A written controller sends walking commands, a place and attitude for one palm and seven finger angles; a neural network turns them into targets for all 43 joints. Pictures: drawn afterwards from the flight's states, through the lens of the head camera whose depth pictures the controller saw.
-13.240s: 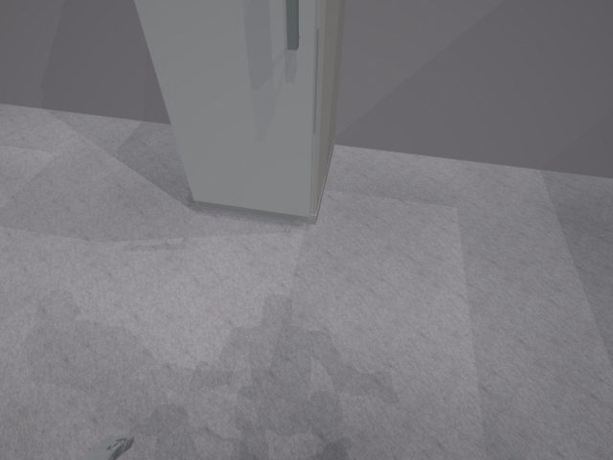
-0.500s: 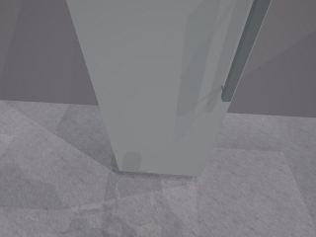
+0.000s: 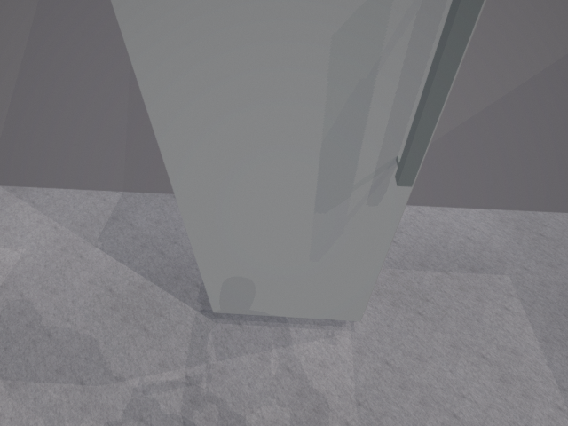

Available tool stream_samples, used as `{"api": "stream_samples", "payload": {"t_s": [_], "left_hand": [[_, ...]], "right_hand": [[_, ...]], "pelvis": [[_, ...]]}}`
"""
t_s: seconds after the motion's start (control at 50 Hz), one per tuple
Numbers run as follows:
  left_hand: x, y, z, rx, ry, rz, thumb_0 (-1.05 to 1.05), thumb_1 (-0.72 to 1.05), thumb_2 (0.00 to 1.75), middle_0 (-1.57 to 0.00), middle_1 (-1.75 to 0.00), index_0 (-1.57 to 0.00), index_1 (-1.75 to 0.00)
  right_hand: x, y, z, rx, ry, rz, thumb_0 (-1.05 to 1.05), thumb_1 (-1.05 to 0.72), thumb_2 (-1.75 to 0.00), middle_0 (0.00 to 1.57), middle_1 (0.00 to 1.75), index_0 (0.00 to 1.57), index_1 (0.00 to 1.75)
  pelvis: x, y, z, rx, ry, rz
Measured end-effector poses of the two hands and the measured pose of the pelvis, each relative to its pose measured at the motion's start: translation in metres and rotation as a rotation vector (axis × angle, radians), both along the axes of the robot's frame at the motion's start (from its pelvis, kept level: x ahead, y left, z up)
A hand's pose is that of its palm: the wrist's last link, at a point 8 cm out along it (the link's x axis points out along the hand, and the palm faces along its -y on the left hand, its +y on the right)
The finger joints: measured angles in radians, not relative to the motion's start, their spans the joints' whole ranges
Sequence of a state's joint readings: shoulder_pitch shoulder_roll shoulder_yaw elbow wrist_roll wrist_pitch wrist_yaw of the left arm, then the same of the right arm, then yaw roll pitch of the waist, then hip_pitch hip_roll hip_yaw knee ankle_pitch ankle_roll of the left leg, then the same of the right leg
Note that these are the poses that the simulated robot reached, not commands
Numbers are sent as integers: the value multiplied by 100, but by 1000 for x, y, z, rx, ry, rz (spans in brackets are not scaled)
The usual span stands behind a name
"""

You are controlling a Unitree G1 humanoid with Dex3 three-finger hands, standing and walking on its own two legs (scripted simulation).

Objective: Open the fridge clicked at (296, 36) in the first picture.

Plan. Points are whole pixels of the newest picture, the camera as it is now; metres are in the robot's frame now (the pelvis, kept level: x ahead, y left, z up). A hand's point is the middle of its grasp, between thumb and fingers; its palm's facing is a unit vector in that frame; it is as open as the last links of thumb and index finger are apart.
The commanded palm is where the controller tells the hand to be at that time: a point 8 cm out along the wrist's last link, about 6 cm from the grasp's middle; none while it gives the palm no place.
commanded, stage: shuffle to correct the standing spot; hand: right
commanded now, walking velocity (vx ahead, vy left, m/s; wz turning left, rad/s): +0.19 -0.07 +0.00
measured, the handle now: (435, 71) +0.55 -0.19 +0.24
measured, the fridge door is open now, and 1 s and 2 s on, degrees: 0 0 0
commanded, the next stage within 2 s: come to a stop and stand still in 0.20 s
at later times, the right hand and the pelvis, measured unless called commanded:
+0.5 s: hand out of the picture +0.16 -0.21 -0.18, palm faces +0.02 +0.98 -0.21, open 7.3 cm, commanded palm none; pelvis +0.09 -0.02 +0.00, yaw -1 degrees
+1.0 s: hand out of the picture +0.11 -0.24 -0.18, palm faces +0.12 +0.97 -0.20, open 7.3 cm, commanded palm none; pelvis +0.08 -0.05 +0.00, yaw -2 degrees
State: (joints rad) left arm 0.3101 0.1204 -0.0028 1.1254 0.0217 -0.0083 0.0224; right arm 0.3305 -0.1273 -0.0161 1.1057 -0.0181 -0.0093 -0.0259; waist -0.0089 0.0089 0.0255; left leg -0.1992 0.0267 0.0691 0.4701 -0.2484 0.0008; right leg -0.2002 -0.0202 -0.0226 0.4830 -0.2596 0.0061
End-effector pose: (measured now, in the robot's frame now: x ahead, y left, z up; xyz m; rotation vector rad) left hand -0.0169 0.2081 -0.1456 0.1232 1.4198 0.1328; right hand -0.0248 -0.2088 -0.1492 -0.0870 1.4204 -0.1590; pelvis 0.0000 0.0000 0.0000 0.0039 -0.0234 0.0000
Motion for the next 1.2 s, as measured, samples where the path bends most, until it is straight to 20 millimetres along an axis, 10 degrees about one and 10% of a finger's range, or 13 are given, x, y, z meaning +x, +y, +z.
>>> {"api": "stream_samples", "payload": {"t_s": [0.26, 0.48, 0.64, 0.76, 0.9, 1.2], "left_hand": [[20, -27, 5, 49, 6, 36, 1, 91, 90, -20, -30, -20, -30], [-7, -60, 13, -40, 226, 92, 1, 90, 90, -20, -30, -20, -30], [47, -29, -12, -17, 186, 85, 1, 90, 90, -20, -30, -20, -30], [118, -12, -9, 71, -27, 5, 1, 91, 90, -20, -30, -20, -30], [156, -26, 11, 90, -187, -41, 1, 91, 90, -20, -30, -19, -30], [138, -15, 1, 20, -167, -24, 0, 94, 90, -20, -30, -20, -30]], "right_hand": [[12, -29, -16, 48, 98, -15, 0, -91, -90, 20, 30, 20, 30], [161, -50, 4, -48, -109, 63, 2, -94, -90, 20, 30, 20, 30], [220, -38, 1, -75, -249, 60, 0, -93, -90, 20, 30, 20, 30], [203, -39, -14, -14, -250, 14, 0, -91, -90, 20, 30, 20, 30], [166, -69, -8, -33, -183, -33, -2, -94, -90, 20, 30, 20, 30], [66, -44, 8, -54, 13, -12, 0, -91, -90, 20, 30, 20, 30]], "pelvis": [[44, -32, -8, 12, 17, 23], [87, -27, -1, 4, 24, -10], [104, -18, -15, 2, 13, -71], [89, -31, -19, 3, 1, -71], [84, -44, -9, -4, 7, -42], [65, -32, -1, -14, 8, -24]]}}
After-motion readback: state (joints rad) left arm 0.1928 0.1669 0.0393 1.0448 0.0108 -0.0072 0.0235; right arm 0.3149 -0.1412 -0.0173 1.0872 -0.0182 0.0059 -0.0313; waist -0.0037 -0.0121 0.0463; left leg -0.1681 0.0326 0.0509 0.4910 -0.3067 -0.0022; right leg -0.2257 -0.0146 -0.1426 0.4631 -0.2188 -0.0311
